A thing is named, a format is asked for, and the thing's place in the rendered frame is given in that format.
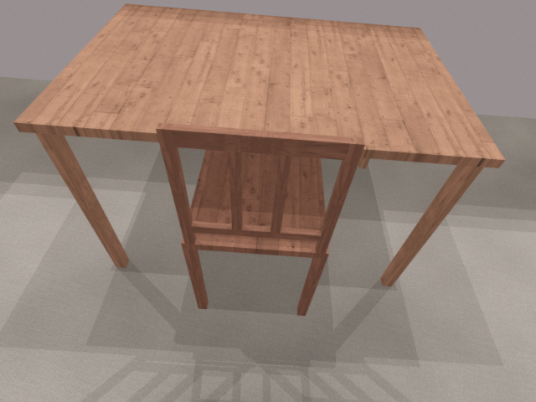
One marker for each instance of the chair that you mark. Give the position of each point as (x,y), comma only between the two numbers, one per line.
(258,192)

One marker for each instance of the table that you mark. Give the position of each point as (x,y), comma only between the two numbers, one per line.
(149,64)

